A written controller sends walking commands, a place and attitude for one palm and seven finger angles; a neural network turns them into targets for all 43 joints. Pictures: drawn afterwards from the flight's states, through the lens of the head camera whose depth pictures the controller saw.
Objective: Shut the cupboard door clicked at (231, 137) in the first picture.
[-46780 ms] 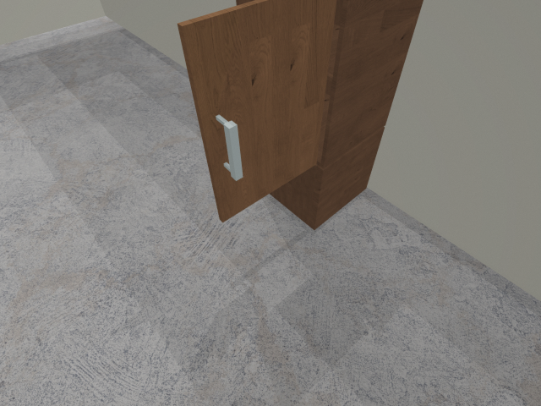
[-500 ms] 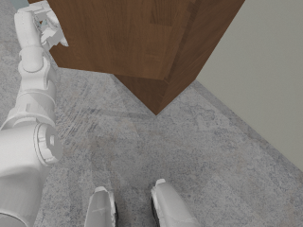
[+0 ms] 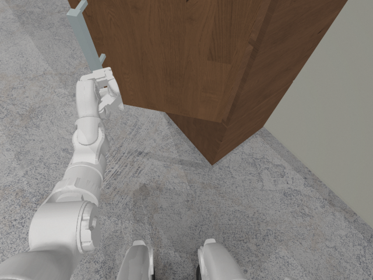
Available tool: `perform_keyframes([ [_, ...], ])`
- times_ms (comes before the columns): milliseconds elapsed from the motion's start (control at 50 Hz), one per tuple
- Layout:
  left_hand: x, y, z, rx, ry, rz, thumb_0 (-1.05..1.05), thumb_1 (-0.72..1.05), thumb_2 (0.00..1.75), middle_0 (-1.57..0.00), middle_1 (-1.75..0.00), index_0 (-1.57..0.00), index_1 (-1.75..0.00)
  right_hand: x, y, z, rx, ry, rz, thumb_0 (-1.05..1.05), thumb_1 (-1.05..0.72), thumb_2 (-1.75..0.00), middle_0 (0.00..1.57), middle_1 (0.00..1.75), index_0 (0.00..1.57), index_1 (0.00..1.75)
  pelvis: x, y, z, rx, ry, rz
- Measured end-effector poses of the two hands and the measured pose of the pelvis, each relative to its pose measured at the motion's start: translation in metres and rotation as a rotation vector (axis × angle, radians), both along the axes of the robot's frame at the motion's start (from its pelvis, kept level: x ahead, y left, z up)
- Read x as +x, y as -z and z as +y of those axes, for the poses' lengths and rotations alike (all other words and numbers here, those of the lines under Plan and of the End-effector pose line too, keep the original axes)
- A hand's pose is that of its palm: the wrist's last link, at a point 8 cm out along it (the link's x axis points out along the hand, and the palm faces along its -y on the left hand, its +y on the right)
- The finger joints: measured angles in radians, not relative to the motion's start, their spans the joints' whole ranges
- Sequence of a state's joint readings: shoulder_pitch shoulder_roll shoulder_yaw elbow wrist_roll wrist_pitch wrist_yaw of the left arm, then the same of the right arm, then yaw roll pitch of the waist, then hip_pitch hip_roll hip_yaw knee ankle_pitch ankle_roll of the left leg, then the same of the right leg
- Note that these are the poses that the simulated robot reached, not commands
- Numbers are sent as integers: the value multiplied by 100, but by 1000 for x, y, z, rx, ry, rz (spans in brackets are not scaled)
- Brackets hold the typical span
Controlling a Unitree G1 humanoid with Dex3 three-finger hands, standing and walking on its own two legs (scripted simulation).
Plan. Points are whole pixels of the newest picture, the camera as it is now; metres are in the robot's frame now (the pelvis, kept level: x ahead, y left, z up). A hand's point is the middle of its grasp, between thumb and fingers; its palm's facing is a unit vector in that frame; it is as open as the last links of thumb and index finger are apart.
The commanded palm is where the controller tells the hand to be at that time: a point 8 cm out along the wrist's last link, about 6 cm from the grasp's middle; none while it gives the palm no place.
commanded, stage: draw the hand back to the body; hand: left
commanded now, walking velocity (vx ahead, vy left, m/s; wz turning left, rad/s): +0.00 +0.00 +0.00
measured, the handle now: (90, 39) +0.68 +0.19 +0.06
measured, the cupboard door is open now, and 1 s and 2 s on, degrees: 41 41 41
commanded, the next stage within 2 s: step back with the hand held close in 1.70 s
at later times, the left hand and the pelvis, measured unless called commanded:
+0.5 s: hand (68, 111) +0.40 +0.17 +0.14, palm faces +0.09 -1.00 -0.03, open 3.1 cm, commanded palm +0.36 +0.21 +0.13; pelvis +0.01 +0.00 +0.05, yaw +0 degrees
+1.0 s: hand out of the picture +0.28 +0.24 +0.21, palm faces +0.29 -0.91 -0.29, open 3.8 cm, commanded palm +0.24 +0.28 +0.22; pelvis +0.03 +0.02 +0.10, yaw +1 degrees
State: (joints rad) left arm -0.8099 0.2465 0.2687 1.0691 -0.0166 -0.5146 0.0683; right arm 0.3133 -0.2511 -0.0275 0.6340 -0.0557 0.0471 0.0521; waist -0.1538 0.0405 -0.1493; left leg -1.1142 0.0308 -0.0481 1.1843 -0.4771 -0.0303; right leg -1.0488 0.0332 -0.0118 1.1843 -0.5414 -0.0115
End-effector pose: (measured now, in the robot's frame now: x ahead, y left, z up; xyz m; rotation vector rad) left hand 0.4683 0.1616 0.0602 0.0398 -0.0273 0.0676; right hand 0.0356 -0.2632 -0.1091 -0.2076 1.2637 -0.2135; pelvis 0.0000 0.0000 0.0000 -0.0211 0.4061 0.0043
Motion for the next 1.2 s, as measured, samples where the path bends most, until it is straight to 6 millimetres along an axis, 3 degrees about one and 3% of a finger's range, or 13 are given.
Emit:
perform_keyframes([
  [100,1,-13,-1,3,-1,-11,2,90,90,-130,-150,-130,-150,3,3,5,15,-4,-28,1,-91,-90,20,30,20,30,-4,0,-2,3,-3,-10],
  [220,2,-20,1,-12,5,-12,2,90,90,-130,-150,-130,-150,-7,3,8,25,20,-25,1,-91,-90,20,30,20,30,-7,-2,-3,8,8,-15],
  [280,-13,-25,12,-9,-9,-17,2,90,90,-129,-150,-130,-150,-12,-3,10,40,46,-25,1,-91,-90,20,30,20,30,-4,-9,-2,14,23,-34],
  [380,-54,-44,39,12,-29,-12,2,90,90,-129,-150,-130,-150,-7,-20,14,58,59,-53,1,-91,-90,20,30,20,30,3,-29,-1,18,30,-97],
  [480,-86,-70,58,0,-28,-47,2,90,90,-130,-150,-130,-150,20,-42,12,32,22,-134,1,-91,-90,20,30,20,30,7,-46,0,8,8,-163],
  [620,-116,-92,61,-6,45,-58,2,90,90,-128,-148,-129,-148,81,-75,12,-3,-39,-338,1,-91,-90,20,30,20,30,10,-59,7,3,-7,-230],
  [740,-154,-106,71,135,2,19,2,89,90,-119,-139,-120,-139,131,-104,30,11,-51,-484,2,-91,-90,19,30,20,30,16,-74,11,18,0,-300],
  [860,-188,-133,101,220,-133,28,2,89,90,-106,-123,-106,-123,168,-127,55,39,-115,-568,1,-91,-90,19,30,20,30,22,-87,13,21,-12,-364],
  [1040,-227,-168,124,274,-250,-6,2,89,90,-82,-97,-82,-97,190,-138,81,90,-209,-605,2,-91,-90,20,30,20,30,30,-99,16,26,-21,-424],
  [1200,-259,-194,141,355,-337,-27,2,89,90,-60,-74,-61,-74,187,-134,78,93,-219,-581,2,-91,-90,20,30,20,30,37,-103,13,29,-18,-443],
])
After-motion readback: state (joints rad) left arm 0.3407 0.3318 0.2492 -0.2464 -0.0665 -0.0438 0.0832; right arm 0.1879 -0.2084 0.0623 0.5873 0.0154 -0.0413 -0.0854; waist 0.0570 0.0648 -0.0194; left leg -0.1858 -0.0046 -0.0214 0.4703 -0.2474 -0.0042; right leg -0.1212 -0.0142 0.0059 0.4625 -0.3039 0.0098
